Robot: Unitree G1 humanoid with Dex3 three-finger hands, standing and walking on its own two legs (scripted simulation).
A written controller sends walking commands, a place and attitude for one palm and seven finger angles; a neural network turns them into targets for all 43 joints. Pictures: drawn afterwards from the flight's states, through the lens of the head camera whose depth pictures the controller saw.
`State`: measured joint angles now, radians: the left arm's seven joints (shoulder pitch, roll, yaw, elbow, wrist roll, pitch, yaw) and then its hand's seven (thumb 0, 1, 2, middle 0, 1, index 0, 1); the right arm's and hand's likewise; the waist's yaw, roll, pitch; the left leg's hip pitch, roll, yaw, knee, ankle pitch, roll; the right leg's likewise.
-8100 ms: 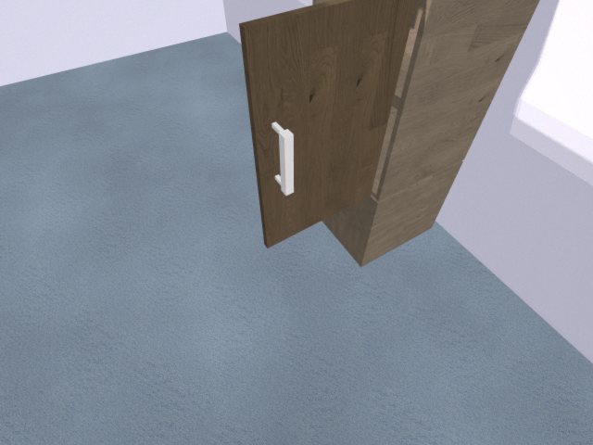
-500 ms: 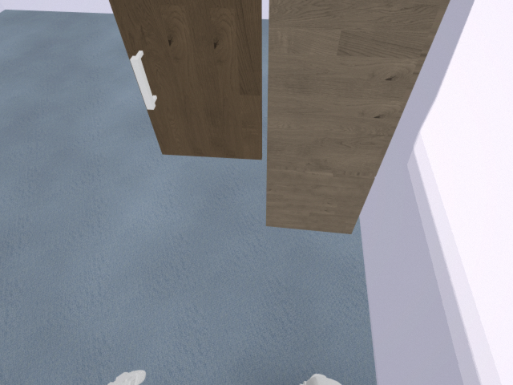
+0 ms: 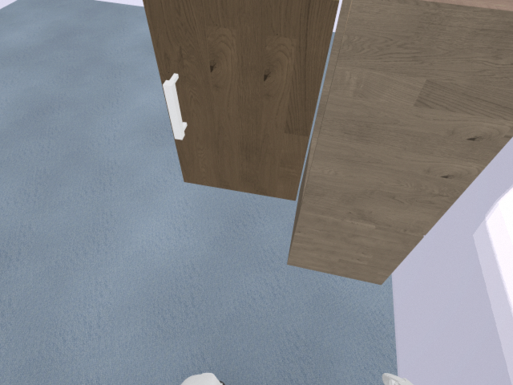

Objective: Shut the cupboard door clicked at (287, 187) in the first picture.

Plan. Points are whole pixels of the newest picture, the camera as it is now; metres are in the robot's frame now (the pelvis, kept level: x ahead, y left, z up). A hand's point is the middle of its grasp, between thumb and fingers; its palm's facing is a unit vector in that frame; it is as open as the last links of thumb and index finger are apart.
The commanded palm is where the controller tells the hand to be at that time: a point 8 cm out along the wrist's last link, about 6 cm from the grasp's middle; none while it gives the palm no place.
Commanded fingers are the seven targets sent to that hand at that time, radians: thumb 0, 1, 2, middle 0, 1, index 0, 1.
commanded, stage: take the last steps up to it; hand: left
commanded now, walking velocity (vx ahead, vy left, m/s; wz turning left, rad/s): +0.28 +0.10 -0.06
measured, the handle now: (177, 107) +0.70 +0.28 -0.01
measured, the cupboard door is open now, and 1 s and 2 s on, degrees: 92 92 92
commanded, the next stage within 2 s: come to a stop and stand still in 0.28 s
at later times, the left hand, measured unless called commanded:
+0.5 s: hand (174, 307) +0.26 +0.19 -0.14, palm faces -0.01 -0.97 -0.23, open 7.3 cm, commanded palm none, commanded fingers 0.00 0.90 0.90 -0.20 -0.30 -0.20 -0.30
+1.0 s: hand (147, 309) +0.26 +0.25 -0.16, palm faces -0.03 -0.98 -0.21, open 7.4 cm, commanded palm none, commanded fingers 0.00 0.90 0.90 -0.20 -0.30 -0.20 -0.30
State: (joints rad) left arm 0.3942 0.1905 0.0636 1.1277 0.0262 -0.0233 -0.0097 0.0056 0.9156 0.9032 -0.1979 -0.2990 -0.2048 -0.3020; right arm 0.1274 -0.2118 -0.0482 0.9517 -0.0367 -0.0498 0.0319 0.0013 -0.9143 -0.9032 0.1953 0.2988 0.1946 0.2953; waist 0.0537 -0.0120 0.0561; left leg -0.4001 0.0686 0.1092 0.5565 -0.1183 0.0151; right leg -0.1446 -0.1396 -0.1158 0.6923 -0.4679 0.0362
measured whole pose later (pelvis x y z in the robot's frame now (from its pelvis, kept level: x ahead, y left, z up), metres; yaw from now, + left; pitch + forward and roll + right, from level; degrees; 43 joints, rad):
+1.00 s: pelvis +0.19 +0.05 +0.02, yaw -4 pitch +1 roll -2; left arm 0.20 0.22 0.06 1.00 0.01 0.06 0.01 0.01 0.91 0.90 -0.19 -0.30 -0.20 -0.30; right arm 0.15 -0.16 -0.03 0.98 -0.03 0.02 -0.03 0.00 -0.91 -0.90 0.20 0.30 0.20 0.30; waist 0.00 0.00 0.07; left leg -0.35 0.07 0.07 0.49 -0.17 0.01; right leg -0.33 -0.01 -0.02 0.87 -0.51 0.02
